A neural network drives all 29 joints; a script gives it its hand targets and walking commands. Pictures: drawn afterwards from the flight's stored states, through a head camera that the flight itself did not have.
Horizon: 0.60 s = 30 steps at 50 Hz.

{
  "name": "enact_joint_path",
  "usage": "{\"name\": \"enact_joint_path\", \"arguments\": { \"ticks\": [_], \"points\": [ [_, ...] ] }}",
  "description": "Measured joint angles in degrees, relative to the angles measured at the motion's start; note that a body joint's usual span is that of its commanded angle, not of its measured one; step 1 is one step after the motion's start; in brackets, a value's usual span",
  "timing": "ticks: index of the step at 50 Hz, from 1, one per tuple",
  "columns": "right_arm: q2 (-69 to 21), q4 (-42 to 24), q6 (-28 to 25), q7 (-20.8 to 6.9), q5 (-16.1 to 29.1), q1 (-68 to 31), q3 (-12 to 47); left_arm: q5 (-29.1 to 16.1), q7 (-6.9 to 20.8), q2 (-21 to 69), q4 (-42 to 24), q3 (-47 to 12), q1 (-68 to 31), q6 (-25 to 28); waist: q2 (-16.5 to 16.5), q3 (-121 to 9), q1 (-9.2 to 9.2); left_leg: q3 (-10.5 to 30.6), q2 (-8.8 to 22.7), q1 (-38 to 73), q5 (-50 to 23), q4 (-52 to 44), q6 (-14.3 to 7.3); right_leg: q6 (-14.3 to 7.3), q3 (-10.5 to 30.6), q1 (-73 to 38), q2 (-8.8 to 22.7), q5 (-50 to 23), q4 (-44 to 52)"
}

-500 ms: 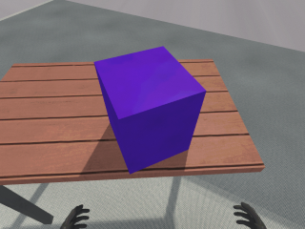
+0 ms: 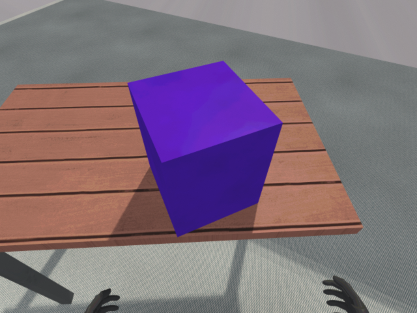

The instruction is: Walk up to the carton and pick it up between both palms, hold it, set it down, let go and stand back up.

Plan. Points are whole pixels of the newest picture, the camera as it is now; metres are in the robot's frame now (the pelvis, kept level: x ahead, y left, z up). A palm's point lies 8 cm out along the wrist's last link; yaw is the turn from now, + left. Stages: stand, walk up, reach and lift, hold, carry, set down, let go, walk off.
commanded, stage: stand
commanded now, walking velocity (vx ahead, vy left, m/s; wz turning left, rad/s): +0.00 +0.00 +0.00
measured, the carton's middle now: (200, 149) +0.42 +0.04 +0.08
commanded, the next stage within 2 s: walk up in 1.18 s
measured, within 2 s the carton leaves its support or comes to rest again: neither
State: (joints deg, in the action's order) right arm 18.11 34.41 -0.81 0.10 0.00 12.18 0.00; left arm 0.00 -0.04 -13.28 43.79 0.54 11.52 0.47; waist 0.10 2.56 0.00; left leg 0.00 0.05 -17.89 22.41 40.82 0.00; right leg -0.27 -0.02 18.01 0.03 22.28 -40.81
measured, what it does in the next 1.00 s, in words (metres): stands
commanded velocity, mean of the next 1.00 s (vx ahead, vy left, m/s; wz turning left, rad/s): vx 0.00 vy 0.00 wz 0.00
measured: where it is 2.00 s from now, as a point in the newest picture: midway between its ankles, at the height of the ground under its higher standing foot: outside the picture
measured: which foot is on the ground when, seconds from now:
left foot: down 0.00-1.00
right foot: down 0.00-1.00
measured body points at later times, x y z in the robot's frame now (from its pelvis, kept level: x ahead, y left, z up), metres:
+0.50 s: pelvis -0.01 +0.00 +0.00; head +0.00 +0.00 +0.45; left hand +0.10 +0.25 -0.12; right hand +0.15 -0.27 -0.08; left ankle -0.01 +0.12 -0.72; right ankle -0.01 -0.12 -0.72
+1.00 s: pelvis -0.02 +0.00 +0.00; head -0.02 +0.00 +0.45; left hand +0.08 +0.26 -0.12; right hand +0.14 -0.27 -0.08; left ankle -0.01 +0.12 -0.72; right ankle -0.01 -0.12 -0.72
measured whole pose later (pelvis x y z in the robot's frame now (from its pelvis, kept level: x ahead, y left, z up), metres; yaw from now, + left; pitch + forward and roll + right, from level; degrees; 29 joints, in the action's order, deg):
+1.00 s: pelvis -0.02 +0.00 +0.00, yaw +0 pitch -2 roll +0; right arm 19.3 34.6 -1.4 0.1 0.0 12.2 0.0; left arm 0.0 0.0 -14.2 49.0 0.6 11.5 0.6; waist 0.1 2.9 0.0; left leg 0.0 0.1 -17.9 20.6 40.8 0.0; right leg -0.3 0.0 18.0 0.0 20.5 -40.8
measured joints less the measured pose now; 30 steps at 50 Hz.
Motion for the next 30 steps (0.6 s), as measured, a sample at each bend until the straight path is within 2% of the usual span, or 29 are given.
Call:
{"name": "enact_joint_path", "arguments": {
  "ticks": [30],
  "points": [
    [0.85, 0.02, -0.28, 0.0, 0.0, 0.0, 0.0, 0.0, 0.0, -0.79, 3.61, 0.09, -0.01, 0.19, -0.22, 0.14, 0.0, 0.0, 0.0, 0.0, -1.02, 0.0, 0.0, 0.0, 0.0, 0.0, 0.0, -1.01, 0.0]
  ]
}}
